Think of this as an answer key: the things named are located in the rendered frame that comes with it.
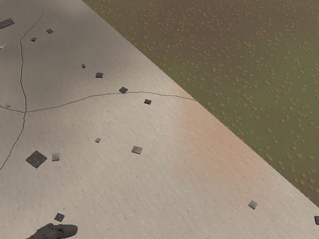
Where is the robot left hand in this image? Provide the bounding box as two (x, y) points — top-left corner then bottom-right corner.
(26, 223), (78, 239)

